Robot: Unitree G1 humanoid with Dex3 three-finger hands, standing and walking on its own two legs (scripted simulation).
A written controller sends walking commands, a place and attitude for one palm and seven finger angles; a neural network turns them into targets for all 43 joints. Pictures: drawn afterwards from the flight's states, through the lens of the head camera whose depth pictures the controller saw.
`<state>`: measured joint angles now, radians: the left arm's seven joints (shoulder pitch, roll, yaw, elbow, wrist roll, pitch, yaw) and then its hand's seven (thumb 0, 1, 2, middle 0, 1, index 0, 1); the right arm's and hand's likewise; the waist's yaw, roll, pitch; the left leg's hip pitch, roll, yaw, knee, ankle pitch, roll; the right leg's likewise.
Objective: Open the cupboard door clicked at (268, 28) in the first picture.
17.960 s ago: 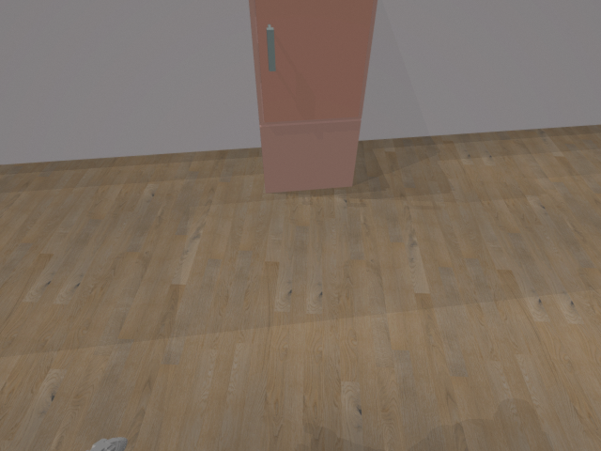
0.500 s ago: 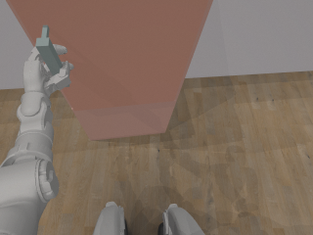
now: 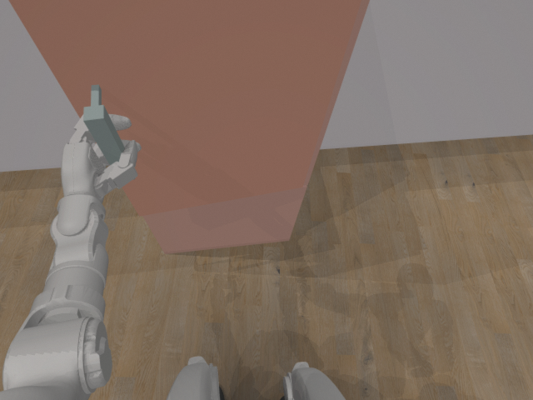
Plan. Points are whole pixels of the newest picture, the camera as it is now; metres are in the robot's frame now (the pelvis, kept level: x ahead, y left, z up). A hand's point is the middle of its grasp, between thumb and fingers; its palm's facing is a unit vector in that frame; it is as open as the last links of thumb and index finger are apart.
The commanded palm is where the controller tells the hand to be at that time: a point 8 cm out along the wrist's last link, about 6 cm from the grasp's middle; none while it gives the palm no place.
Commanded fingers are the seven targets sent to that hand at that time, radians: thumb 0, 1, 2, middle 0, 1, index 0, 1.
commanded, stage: pull the door open along its arc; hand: left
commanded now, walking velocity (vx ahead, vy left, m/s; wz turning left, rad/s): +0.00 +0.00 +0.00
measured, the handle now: (112, 135) +0.51 +0.22 +0.05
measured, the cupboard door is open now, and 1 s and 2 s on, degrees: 6 42 45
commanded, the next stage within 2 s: open thumb and fingers to let go in 0.62 s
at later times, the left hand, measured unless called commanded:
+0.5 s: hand (201, 260) +0.30 +0.08 +0.05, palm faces +0.43 -0.90 +0.01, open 6.2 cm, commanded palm +0.23 +0.11 +0.05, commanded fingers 0.00 0.90 0.90 -0.40 -1.35 -0.40 -1.35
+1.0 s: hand (227, 282) +0.27 +0.04 +0.05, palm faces +0.48 -0.88 -0.04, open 7.8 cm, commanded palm +0.22 +0.08 +0.05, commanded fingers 0.00 -0.15 0.45 -0.32 -1.24 -0.32 -1.24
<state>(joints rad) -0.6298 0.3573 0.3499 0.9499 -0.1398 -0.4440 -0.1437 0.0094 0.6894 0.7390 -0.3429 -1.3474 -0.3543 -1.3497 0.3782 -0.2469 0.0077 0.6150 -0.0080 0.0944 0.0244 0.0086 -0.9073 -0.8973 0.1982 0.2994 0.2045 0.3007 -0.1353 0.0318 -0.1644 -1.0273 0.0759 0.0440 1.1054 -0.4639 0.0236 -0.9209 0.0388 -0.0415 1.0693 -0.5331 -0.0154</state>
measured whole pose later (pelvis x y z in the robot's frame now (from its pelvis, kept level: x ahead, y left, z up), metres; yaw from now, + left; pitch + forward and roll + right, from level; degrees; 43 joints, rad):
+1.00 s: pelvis +0.01 -0.07 +0.01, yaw +6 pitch +14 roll +3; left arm 0.21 -0.10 -0.18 0.12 0.07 -0.30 0.53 0.01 0.39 0.68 -0.36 -1.30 -0.36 -1.30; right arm 0.22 -0.21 0.00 0.58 -0.08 -0.04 0.01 0.02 -0.91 -0.90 0.20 0.30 0.20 0.30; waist 0.00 0.03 -0.18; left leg -0.83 0.02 -0.05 1.00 -0.42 -0.04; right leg -0.73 0.01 -0.12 1.07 -0.59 -0.11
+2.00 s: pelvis -0.01 +0.00 +0.00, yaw +2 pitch +13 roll -1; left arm 0.33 -0.02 -0.31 -0.03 0.04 -0.35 0.19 -0.01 -0.51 0.30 -0.16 -0.31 -0.16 -0.33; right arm 0.25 -0.21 0.02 0.43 -0.03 -0.03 0.02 0.02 -0.91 -0.90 0.20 0.30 0.20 0.30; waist -0.01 0.04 -0.16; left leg -0.90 0.00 -0.01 1.14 -0.47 0.02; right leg -0.79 0.00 -0.04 1.14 -0.58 -0.01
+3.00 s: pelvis -0.01 -0.02 -0.02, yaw +2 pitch +15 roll -1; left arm 0.65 0.14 -0.05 -0.27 -0.18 -0.41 -0.11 -0.01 -0.50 0.30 -0.15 -0.30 -0.15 -0.30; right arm 0.23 -0.21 -0.01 0.41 0.00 -0.05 -0.05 0.02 -0.91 -0.90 0.20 0.30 0.20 0.30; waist 0.02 0.05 -0.18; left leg -0.99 0.02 -0.06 1.24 -0.51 -0.02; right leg -0.87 0.03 -0.08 1.23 -0.62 -0.05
